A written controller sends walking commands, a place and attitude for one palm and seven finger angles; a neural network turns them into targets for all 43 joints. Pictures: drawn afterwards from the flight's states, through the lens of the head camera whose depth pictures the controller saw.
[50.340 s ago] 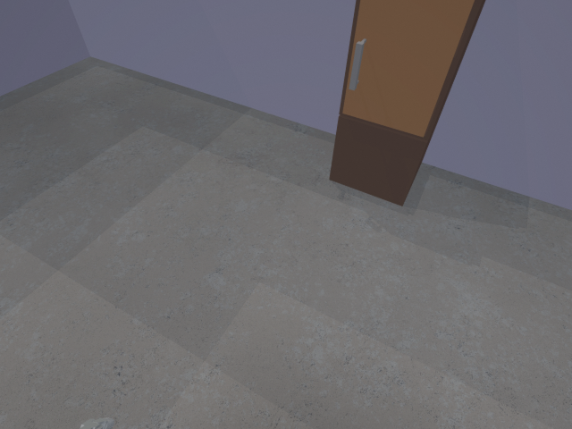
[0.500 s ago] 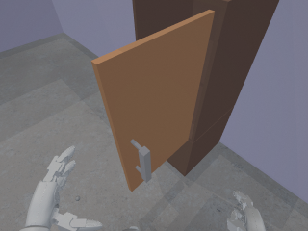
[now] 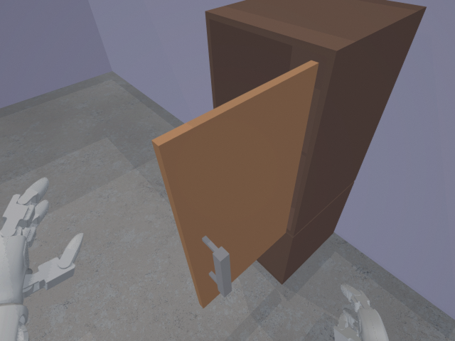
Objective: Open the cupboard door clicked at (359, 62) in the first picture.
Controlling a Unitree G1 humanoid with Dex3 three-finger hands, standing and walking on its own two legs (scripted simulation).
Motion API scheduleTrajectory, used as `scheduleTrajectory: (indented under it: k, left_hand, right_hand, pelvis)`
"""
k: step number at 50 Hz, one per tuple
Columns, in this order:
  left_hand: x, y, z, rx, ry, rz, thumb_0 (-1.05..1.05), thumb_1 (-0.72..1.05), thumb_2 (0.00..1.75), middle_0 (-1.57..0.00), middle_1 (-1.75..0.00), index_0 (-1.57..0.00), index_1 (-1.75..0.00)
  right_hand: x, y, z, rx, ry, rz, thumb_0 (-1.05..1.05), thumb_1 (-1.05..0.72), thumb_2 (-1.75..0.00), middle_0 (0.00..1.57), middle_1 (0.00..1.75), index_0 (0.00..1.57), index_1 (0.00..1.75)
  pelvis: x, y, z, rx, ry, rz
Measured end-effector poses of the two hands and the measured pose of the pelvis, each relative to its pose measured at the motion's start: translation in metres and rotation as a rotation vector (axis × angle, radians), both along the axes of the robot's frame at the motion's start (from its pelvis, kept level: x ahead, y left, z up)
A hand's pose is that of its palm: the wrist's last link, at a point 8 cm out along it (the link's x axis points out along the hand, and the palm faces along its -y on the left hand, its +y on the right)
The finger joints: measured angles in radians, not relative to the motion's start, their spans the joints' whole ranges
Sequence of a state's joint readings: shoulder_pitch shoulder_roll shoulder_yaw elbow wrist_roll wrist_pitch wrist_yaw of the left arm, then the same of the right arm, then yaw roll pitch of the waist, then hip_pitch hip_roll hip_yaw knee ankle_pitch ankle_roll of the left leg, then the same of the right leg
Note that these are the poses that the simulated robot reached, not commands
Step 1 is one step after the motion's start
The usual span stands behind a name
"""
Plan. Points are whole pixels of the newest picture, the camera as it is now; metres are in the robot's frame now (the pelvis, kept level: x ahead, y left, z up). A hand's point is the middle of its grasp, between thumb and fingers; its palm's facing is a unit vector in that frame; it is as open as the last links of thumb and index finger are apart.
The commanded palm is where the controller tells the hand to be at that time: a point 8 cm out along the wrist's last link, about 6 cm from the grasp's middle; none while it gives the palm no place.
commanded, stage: draw the hand back to the body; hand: left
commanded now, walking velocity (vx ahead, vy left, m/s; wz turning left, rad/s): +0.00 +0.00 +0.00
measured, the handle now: (216, 266) +0.31 +0.07 -0.10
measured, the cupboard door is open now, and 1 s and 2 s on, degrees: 91 91 91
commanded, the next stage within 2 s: step back with the hand held close in 0.44 s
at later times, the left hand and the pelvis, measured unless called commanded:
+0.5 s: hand (55, 250) +0.18 +0.25 +0.16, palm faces +0.44 -0.80 -0.41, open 7.5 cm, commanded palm +0.13 +0.29 +0.18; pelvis -0.01 -0.01 +0.01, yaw +0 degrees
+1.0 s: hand (34, 267) +0.16 +0.26 +0.16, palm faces +0.34 -0.78 -0.52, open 7.5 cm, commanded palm +0.10 +0.30 +0.18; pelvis -0.05 +0.01 +0.01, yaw -1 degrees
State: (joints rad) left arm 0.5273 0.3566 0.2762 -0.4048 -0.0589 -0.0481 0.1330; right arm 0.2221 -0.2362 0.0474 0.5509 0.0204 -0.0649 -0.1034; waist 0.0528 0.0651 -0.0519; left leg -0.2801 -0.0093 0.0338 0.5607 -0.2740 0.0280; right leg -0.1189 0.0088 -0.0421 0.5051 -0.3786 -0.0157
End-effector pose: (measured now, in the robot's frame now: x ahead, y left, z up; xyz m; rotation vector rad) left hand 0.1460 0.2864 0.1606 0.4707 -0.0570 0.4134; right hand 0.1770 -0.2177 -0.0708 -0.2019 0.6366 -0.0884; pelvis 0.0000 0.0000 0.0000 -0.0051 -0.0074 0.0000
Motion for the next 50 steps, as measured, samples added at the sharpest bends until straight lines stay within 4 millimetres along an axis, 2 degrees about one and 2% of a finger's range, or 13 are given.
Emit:
scheduleTrajectory:
  k: [5,7,16,33,41,50]
  left_hand:
    - [0.003,0.007,0.025,0.048,-0.082,0.02,0.01,0.66,0.8,-0.21,-0.3,-0.2,-0.3]
    - [0.004,0.008,0.03,0.054,-0.098,0.027,0.01,0.72,0.83,-0.21,-0.3,-0.2,-0.3]
    - [0.003,-0.001,0.012,-0.008,-0.034,0.014,0.01,0.86,0.89,-0.21,-0.3,-0.21,-0.3]
    - [-0.006,0.0,0.027,0.056,-0.079,0.004,0.02,0.88,0.9,-0.22,-0.3,-0.21,-0.3]
    - [-0.006,0.002,0.025,0.105,-0.016,-0.057,0.02,0.89,0.9,-0.22,-0.3,-0.21,-0.3]
    - [-0.023,0.015,0.022,0.122,-0.007,-0.078,0.02,0.88,0.9,-0.22,-0.3,-0.21,-0.3]
  right_hand:
    - [0.004,-0.002,0.001,0.004,0.002,0.008,0.01,-0.9,-0.9,0.2,0.3,0.2,0.3]
    - [0.004,-0.003,0.001,0.009,0.005,0.008,0.01,-0.9,-0.9,0.2,0.3,0.2,0.3]
    - [-0.003,-0.012,0.001,0.0,0.033,-0.006,0.01,-0.9,-0.9,0.2,0.3,0.2,0.3]
    - [-0.015,-0.02,0.001,-0.008,0.047,-0.024,0.01,-0.9,-0.9,0.2,0.3,0.2,0.3]
    - [-0.035,-0.028,-0.002,-0.026,0.104,-0.098,0.01,-0.9,-0.9,0.2,0.3,0.2,0.3]
    - [-0.066,-0.024,-0.002,-0.047,0.143,-0.135,0.01,-0.9,-0.9,0.2,0.3,0.2,0.3]
  pelvis:
    - [0.001,-0.002,0.003,0.003,-0.013,-0.003]
    - [0.001,-0.002,0.004,0.004,-0.017,-0.005]
    - [-0.001,-0.007,0.006,0.007,-0.031,-0.007]
    - [-0.012,-0.012,0.008,-0.007,-0.031,0.002]
    - [-0.023,-0.003,0.009,-0.006,0.003,-0.013]
    - [-0.047,0.007,0.007,-0.018,0.011,-0.021]
